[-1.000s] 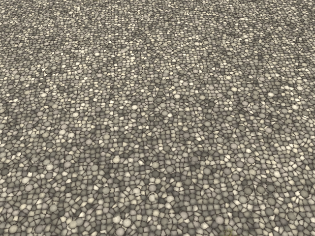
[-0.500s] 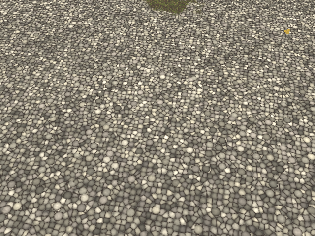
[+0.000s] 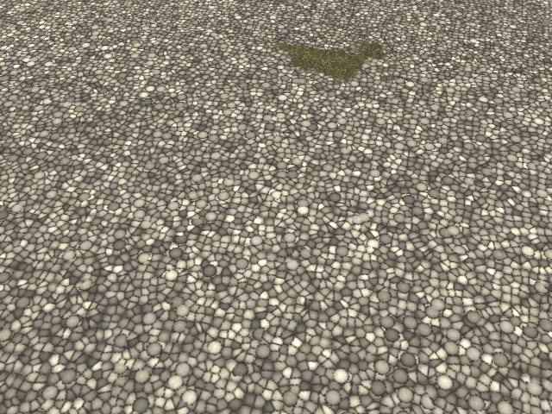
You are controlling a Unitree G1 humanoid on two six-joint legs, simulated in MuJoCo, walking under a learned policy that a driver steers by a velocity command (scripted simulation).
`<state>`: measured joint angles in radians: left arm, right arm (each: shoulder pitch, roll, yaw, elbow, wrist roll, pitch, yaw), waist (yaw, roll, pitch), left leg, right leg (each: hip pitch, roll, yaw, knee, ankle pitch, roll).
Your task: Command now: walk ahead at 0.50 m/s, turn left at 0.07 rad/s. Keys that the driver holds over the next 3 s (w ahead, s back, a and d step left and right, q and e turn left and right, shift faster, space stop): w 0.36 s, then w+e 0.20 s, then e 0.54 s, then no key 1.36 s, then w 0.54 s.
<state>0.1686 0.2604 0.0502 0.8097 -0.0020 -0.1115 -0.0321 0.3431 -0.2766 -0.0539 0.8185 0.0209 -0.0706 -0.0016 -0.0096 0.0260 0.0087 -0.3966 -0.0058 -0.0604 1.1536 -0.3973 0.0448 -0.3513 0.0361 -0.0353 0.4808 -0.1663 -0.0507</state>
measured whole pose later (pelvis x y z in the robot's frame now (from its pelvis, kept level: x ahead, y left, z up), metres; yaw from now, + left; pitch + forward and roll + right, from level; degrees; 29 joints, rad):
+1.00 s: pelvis +0.46 +0.01 -0.01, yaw -17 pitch +3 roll +1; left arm 0.15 0.29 0.08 0.68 0.00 -0.02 -0.03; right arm 0.13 -0.30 -0.06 0.77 0.00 -0.03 -0.03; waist 0.01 0.01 0.07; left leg -0.45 0.01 -0.01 1.22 -0.53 -0.04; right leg -0.48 0.06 0.00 0.55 -0.11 -0.08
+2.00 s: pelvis +0.51 +0.03 +0.00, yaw -27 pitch -2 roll +0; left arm 0.22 0.21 0.04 0.79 0.01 0.01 0.03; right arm 0.19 -0.24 -0.03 0.87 -0.01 -0.01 -0.02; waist -0.01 0.00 0.03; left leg -0.25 0.02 -0.01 0.56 -0.28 -0.02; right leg -0.23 0.00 0.07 0.57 -0.31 0.02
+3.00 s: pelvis +0.64 -0.04 +0.00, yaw -27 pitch +2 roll +0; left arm 0.54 0.18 0.02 1.06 -0.01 -0.07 0.02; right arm 0.04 -0.25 -0.04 0.87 0.03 -0.10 0.04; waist 0.08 0.02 0.00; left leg -0.66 0.06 0.04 0.78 -0.12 0.03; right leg 0.09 0.00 0.03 0.20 -0.33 0.00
